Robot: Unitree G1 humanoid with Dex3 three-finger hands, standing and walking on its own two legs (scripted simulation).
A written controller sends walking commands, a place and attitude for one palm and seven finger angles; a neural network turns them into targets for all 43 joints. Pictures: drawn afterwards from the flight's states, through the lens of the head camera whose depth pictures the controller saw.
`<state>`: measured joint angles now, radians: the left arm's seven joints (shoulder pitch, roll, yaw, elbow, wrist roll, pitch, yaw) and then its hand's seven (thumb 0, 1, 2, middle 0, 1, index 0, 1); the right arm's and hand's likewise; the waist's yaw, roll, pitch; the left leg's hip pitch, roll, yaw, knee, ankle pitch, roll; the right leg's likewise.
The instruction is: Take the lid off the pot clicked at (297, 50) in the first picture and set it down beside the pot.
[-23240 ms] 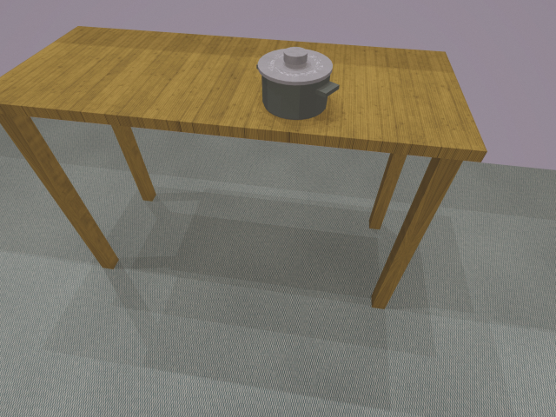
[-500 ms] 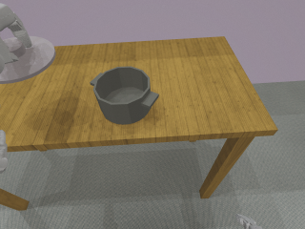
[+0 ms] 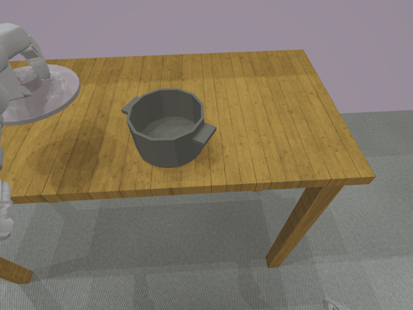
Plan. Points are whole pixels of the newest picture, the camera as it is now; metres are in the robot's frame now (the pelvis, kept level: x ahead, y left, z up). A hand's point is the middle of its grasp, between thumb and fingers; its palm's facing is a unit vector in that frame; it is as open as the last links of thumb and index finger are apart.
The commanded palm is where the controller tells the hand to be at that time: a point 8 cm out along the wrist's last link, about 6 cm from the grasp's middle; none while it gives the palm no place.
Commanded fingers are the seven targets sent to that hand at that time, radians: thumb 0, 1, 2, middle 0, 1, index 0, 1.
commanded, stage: lower the lid onto the table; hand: left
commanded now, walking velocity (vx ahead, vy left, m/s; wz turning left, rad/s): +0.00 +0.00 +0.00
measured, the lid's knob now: (23, 80) +0.47 +0.32 +0.21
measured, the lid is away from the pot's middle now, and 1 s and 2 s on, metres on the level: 0.24 0.24 0.24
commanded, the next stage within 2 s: none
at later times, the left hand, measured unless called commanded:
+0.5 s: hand (23, 102) +0.43 +0.32 +0.19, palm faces -0.30 -0.10 -0.95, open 8.1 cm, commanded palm +0.43 +0.31 +0.27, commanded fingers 0.00 0.36 1.32 -0.94 -0.75 -0.95 -0.78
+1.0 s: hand (39, 111) +0.44 +0.31 +0.16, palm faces -0.36 -0.11 -0.93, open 8.1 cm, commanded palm +0.43 +0.31 +0.23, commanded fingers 0.00 0.36 1.32 -0.94 -0.75 -0.95 -0.78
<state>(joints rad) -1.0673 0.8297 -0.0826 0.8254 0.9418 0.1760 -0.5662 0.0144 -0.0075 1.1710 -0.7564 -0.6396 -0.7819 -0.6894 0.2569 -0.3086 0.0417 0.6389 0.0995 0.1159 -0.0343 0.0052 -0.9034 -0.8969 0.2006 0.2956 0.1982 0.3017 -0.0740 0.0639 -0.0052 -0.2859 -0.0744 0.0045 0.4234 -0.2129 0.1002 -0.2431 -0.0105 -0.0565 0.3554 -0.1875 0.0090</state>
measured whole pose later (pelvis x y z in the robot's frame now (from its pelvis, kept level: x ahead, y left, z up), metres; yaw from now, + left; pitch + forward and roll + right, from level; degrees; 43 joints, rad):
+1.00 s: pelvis +0.00 +0.02 +0.00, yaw +0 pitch +5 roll -2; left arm -0.95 0.76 -0.10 0.85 0.91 0.08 -0.51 0.01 0.00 1.17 -0.75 -0.64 -0.78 -0.69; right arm 0.29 -0.31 0.02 0.64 0.08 0.12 -0.01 0.00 -0.90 -0.90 0.20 0.30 0.20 0.30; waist -0.09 0.06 -0.01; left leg -0.30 -0.09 0.00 0.43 -0.22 0.12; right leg -0.25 -0.02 -0.06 0.35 -0.19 0.00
